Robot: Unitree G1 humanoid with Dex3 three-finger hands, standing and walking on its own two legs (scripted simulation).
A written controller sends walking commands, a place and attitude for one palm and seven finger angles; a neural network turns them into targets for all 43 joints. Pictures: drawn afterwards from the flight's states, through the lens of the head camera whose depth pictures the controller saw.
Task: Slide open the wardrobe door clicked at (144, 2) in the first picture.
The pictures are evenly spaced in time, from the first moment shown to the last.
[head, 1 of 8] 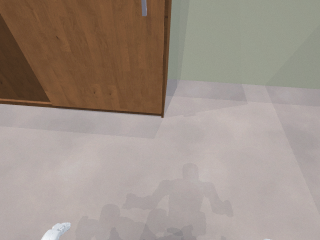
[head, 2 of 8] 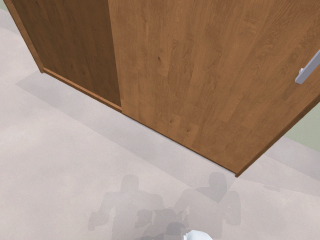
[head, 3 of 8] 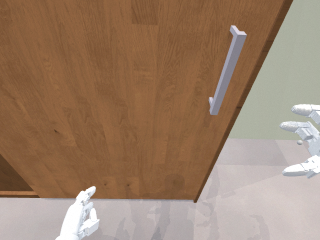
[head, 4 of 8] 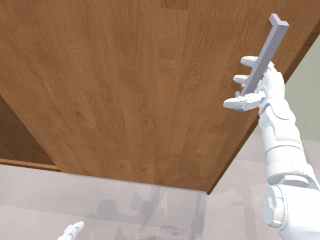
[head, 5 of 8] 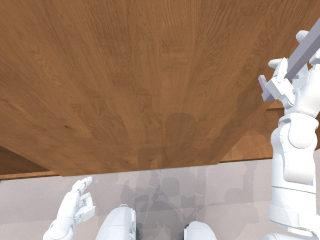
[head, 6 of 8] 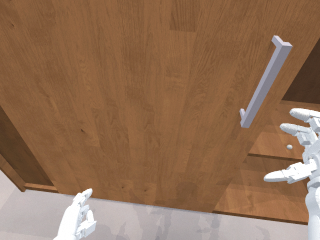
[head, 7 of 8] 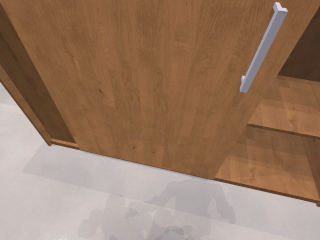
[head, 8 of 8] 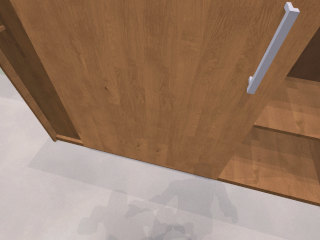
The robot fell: no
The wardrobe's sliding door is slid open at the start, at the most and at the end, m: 0.00 0.67 0.66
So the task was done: yes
